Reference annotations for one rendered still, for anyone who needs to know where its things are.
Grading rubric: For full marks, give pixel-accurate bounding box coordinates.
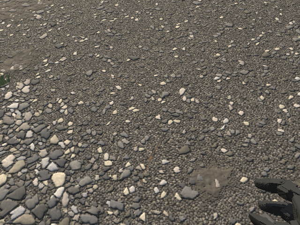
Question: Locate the right robot hand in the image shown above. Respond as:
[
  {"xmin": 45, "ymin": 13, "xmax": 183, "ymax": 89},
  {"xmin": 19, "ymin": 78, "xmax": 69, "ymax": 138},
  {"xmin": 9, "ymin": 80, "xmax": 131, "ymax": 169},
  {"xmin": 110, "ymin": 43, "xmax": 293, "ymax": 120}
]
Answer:
[{"xmin": 248, "ymin": 177, "xmax": 300, "ymax": 225}]

